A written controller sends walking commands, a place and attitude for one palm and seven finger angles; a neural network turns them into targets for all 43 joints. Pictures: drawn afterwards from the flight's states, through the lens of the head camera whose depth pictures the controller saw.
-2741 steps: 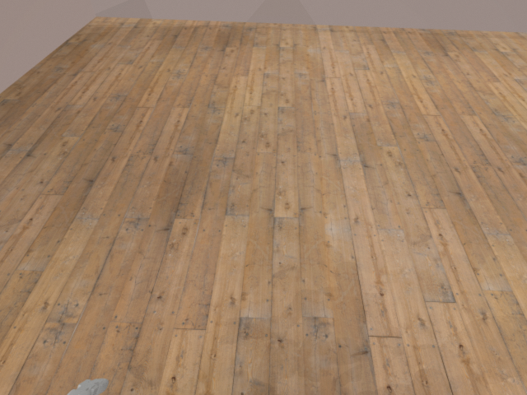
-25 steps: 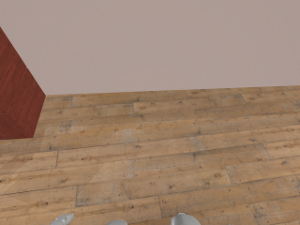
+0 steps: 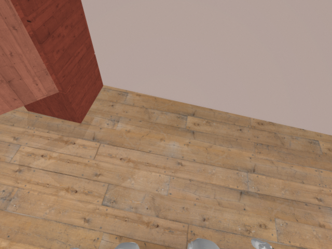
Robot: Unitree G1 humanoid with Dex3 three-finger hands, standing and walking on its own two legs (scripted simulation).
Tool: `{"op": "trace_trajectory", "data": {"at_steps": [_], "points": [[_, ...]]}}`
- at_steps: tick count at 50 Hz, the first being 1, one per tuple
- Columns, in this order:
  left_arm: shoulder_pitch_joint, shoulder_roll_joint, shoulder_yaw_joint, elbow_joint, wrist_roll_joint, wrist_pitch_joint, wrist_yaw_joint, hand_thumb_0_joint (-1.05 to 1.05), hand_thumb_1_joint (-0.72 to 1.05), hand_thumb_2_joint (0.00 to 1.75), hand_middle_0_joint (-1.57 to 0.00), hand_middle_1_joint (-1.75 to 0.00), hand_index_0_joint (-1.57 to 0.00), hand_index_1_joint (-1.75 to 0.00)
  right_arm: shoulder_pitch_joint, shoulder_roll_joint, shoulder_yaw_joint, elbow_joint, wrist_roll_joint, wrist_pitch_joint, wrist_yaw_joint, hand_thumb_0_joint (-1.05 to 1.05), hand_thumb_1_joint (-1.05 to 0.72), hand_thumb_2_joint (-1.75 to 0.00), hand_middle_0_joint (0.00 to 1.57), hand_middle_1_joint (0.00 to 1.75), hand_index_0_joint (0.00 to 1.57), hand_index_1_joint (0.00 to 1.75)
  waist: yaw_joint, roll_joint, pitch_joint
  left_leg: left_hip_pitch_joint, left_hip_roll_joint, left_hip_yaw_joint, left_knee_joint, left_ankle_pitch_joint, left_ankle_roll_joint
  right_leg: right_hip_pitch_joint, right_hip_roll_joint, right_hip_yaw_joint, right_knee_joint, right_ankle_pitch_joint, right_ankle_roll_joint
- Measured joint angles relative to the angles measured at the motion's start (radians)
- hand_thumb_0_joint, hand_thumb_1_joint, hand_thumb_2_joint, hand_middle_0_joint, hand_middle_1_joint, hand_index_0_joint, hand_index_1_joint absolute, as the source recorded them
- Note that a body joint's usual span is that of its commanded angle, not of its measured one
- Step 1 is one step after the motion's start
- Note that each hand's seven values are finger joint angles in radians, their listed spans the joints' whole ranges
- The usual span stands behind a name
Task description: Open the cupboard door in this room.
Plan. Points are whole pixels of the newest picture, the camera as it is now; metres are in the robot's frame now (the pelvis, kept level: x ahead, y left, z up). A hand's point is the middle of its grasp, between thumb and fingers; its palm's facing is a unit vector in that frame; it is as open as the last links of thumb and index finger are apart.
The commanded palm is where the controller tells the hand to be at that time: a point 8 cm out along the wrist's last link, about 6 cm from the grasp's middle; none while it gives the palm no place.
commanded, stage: turn to face it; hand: left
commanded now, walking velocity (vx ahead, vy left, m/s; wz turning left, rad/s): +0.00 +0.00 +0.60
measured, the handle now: out of the picture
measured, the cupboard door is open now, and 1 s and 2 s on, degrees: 49 49 49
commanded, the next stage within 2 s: take the last steps up to it in 1.00 s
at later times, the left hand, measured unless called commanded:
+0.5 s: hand out of the picture +0.01 +0.19 -0.17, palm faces +0.31 -0.93 -0.20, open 7.4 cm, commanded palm none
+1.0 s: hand out of the picture -0.02 +0.17 -0.16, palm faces +0.52 -0.82 -0.24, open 7.4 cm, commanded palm none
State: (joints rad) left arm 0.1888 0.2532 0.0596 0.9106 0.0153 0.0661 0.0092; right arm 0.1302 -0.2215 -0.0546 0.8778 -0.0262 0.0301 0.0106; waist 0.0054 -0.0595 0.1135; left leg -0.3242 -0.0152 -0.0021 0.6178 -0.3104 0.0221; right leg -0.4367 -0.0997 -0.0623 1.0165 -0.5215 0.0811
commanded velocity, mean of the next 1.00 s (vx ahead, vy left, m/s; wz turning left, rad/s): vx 0.00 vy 0.00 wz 0.48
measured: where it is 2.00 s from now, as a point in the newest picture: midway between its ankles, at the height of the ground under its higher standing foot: outside the picture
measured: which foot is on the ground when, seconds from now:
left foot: down 0.00-0.20, up 0.22-0.48, down 0.50-0.82, up 0.84-1.00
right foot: up 0.00-0.18, down 0.20-0.48, up 0.50-0.80, down 0.82-1.00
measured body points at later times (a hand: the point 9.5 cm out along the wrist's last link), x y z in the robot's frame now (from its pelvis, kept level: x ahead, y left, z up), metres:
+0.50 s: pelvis +0.01 -0.01 +0.00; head +0.05 +0.02 +0.44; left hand +0.00 +0.24 -0.16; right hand +0.19 -0.24 -0.13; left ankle -0.01 +0.09 -0.73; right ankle +0.03 -0.16 -0.72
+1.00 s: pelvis +0.03 -0.03 +0.01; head +0.06 -0.01 +0.46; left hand -0.04 +0.21 -0.14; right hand +0.23 -0.21 -0.14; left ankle -0.04 +0.06 -0.69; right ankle +0.08 -0.16 -0.73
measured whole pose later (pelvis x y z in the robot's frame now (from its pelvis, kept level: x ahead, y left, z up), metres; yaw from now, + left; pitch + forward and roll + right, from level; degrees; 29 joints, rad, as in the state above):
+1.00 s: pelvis +0.03 -0.03 +0.01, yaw +32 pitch +0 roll +1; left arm 0.21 0.21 0.04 0.90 0.03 0.01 0.01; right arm 0.15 -0.22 -0.07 0.95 -0.01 0.07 0.02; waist 0.00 -0.03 0.10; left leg -0.39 -0.01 0.03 0.86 -0.48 -0.04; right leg -0.22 -0.10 -0.09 0.55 -0.32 0.03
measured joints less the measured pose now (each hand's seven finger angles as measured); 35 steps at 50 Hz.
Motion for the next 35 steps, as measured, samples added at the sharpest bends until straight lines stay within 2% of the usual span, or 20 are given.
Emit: {"op": "trace_trajectory", "data": {"at_steps": [2, 5, 8, 10, 11, 13, 15, 17, 21, 23, 24, 25, 26, 28, 30, 32, 35], "points": [[-0.019, 0.005, 0.003, -0.002, -0.003, 0.0, -0.001, 0.01, 0.9, 0.9, -0.2, -0.3, -0.2, -0.3, 0.01, 0.005, 0.005, 0.007, -0.002, -0.001, -0.008, 0.0, -0.9, -0.89, 0.2, 0.3, 0.2, 0.29, 0.001, 0.013, 0.003, 0.013, 0.0, -0.03, -0.035, 0.023, -0.01, -0.019, 0.02, 0.015, 0.019, 0.021, 0.004], [-0.04, 0.005, 0.004, -0.02, -0.007, -0.006, -0.003, 0.01, 0.91, 0.9, -0.2, -0.3, -0.2, -0.3, 0.022, 0.006, 0.007, 0.019, -0.003, 0.005, -0.01, 0.0, -0.9, -0.89, 0.2, 0.3, 0.2, 0.29, 0.0, 0.039, 0.003, 0.026, 0.001, -0.07, -0.072, 0.051, -0.017, -0.001, 0.042, 0.027, -0.076, 0.04, 0.002], [-0.054, 0.003, 0.002, -0.039, -0.009, -0.017, -0.005, 0.01, 0.91, 0.9, -0.2, -0.3, -0.2, -0.3, 0.033, 0.002, 0.002, 0.03, -0.003, 0.018, -0.009, 0.0, -0.9, -0.89, 0.2, 0.3, 0.2, 0.3, -0.006, 0.064, -0.005, 0.02, -0.001, -0.11, -0.072, 0.056, -0.032, 0.059, 0.064, 0.03, -0.236, 0.087, -0.008], [-0.045, 0.008, -0.001, -0.06, -0.006, -0.034, -0.004, 0.01, 0.91, 0.9, -0.2, -0.3, -0.2, -0.3, 0.045, 0.0, -0.004, 0.03, 0.003, 0.029, -0.006, 0.01, -0.9, -0.89, 0.2, 0.3, 0.2, 0.3, -0.007, 0.064, -0.024, -0.006, -0.019, -0.13, -0.033, 0.039, -0.044, 0.134, 0.062, 0.035, -0.42, 0.156, -0.024], [-0.042, 0.009, 0.001, -0.066, -0.001, -0.045, -0.001, 0.0, 0.9, 0.9, -0.2, -0.3, -0.2, -0.3, 0.043, -0.004, -0.009, 0.031, 0.007, 0.034, -0.003, 0.01, -0.9, -0.89, 0.2, 0.3, 0.2, 0.3, -0.002, 0.06, -0.026, -0.034, -0.026, -0.122, 0.027, -0.026, -0.047, 0.136, 0.055, 0.038, -0.447, 0.22, -0.042], [-0.043, -0.008, -0.006, -0.063, 0.004, -0.05, 0.003, 0.0, 0.9, 0.9, -0.2, -0.3, -0.2, -0.3, 0.032, -0.022, -0.021, 0.037, 0.007, 0.044, 0.003, 0.01, -0.9, -0.89, 0.2, 0.3, 0.2, 0.3, -0.011, 0.085, -0.011, -0.096, -0.021, -0.097, 0.224, -0.145, -0.048, 0.141, 0.05, 0.006, -0.415, 0.222, -0.065], [-0.03, -0.021, -0.011, -0.062, 0.006, -0.049, 0.008, 0.0, 0.9, 0.9, -0.2, -0.3, -0.2, -0.3, 0.023, -0.031, -0.029, 0.044, 0.007, 0.052, 0.008, 0.01, -0.9, -0.89, 0.2, 0.3, 0.2, 0.29, -0.019, 0.089, -0.006, -0.143, -0.01, -0.053, 0.393, -0.17, -0.056, 0.166, 0.037, -0.02, -0.427, 0.21, -0.07], [-0.016, -0.028, -0.013, -0.057, 0.008, -0.047, 0.011, 0.0, 0.9, 0.9, -0.2, -0.3, -0.2, -0.3, 0.018, -0.028, -0.03, 0.046, 0.009, 0.057, 0.014, 0.01, -0.9, -0.89, 0.2, 0.3, 0.2, 0.29, -0.022, 0.07, -0.005, -0.148, 0.006, -0.006, 0.427, -0.172, -0.067, 0.191, 0.018, -0.039, -0.454, 0.213, -0.067], [0.008, -0.032, -0.019, -0.044, 0.012, -0.051, 0.005, 0.0, 0.9, 0.9, -0.2, -0.3, -0.2, -0.3, 0.007, -0.016, -0.022, 0.037, 0.014, 0.051, 0.022, 0.01, -0.9, -0.89, 0.2, 0.3, 0.19, 0.29, -0.011, 0.019, -0.004, -0.076, 0.018, 0.06, 0.236, -0.161, -0.074, 0.211, -0.025, -0.071, -0.469, 0.213, -0.053], [0.022, -0.03, -0.019, -0.037, 0.009, -0.05, -0.001, 0.0, 0.9, 0.9, -0.2, -0.3, -0.2, -0.3, 0.002, -0.015, -0.016, 0.027, 0.014, 0.041, 0.023, 0.01, -0.9, -0.89, 0.2, 0.3, 0.19, 0.29, -0.008, 0.004, -0.005, -0.019, 0.015, 0.077, 0.09, -0.09, -0.068, 0.203, -0.045, -0.09, -0.436, 0.191, -0.039], [0.033, -0.029, -0.018, -0.036, 0.005, -0.047, -0.004, 0.0, 0.9, 0.9, -0.2, -0.3, -0.2, -0.3, 0.005, -0.02, -0.013, 0.017, 0.014, 0.033, 0.024, 0.01, -0.9, -0.89, 0.2, 0.3, 0.19, 0.29, -0.008, 0.007, -0.012, 0.012, 0.018, 0.075, 0.007, -0.021, -0.056, 0.189, -0.05, -0.101, -0.401, 0.171, -0.031], [0.04, -0.027, -0.016, -0.034, 0.001, -0.04, -0.007, 0.0, 0.9, 0.9, -0.21, -0.3, -0.2, -0.3, 0.006, -0.023, -0.014, 0.009, 0.011, 0.023, 0.024, 0.01, -0.9, -0.89, 0.2, 0.3, 0.19, 0.29, -0.011, 0.013, -0.02, 0.011, 0.021, 0.059, -0.017, 0.044, -0.026, 0.159, -0.051, -0.104, -0.334, 0.133, -0.017], [0.035, -0.019, -0.013, -0.027, 0.0, -0.028, -0.007, 0.0, 0.9, 0.9, -0.21, -0.3, -0.2, -0.3, 0.002, -0.019, -0.013, 0.006, 0.008, 0.016, 0.021, 0.01, -0.9, -0.89, 0.2, 0.3, 0.2, 0.29, -0.009, 0.003, -0.016, -0.008, 0.012, 0.053, 0.015, 0.037, -0.004, 0.123, -0.05, -0.077, -0.243, 0.062, -0.008], [0.018, -0.004, -0.006, -0.008, 0.0, -0.005, -0.002, 0.01, 0.9, 0.9, -0.2, -0.3, -0.2, -0.3, 0.003, -0.008, -0.005, 0.003, 0.001, 0.005, 0.011, 0.01, -0.9, -0.89, 0.2, 0.3, 0.2, 0.29, -0.005, -0.005, -0.01, -0.021, 0.003, 0.036, 0.037, 0.001, 0.013, 0.052, -0.024, -0.021, -0.067, -0.012, -0.002], [-0.001, 0.004, 0.001, 0.004, 0.0, 0.003, 0.0, 0.01, 0.9, 0.9, -0.2, -0.3, -0.2, -0.3, 0.012, 0.001, 0.002, 0.004, -0.002, 0.0, -0.001, 0.0, -0.9, -0.89, 0.2, 0.3, 0.2, 0.29, -0.003, 0.002, -0.009, -0.015, -0.001, 0.01, 0.008, 0.006, 0.011, 0.004, 0.001, 0.007, 0.027, 0.004, 0.0], [-0.016, 0.007, 0.004, 0.002, -0.002, 0.002, -0.001, 0.01, 0.9, 0.9, -0.2, -0.3, -0.2, -0.3, 0.02, 0.005, 0.007, 0.011, -0.003, -0.001, -0.009, 0.0, -0.9, -0.89, 0.2, 0.3, 0.2, 0.29, -0.001, 0.017, -0.006, -0.002, 0.0, -0.016, -0.034, 0.035, 0.002, -0.013, 0.019, 0.018, 0.027, 0.026, 0.001], [-0.031, 0.006, 0.004, -0.011, -0.005, -0.006, -0.003, 0.01, 0.91, 0.9, -0.2, -0.3, -0.2, -0.3, 0.029, 0.008, 0.01, 0.026, -0.004, 0.004, -0.012, 0.0, -0.9, -0.89, 0.2, 0.3, 0.2, 0.29, -0.001, 0.041, -0.006, 0.013, 0.002, -0.051, -0.078, 0.064, -0.002, 0.006, 0.039, 0.026, -0.076, 0.039, -0.003]]}}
